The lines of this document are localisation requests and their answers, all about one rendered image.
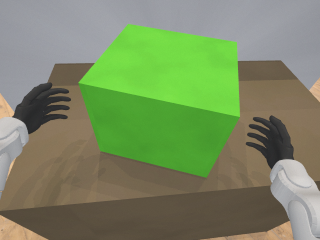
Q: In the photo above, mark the pedestal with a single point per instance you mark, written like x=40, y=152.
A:
x=62, y=187

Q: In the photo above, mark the robot right forearm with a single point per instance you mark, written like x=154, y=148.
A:
x=300, y=197

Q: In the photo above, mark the robot right hand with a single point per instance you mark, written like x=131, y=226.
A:
x=278, y=145

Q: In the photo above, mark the robot left forearm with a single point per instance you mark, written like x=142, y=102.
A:
x=13, y=136

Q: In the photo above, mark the carton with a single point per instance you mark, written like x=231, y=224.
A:
x=165, y=98

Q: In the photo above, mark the robot left hand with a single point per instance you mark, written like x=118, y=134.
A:
x=34, y=106

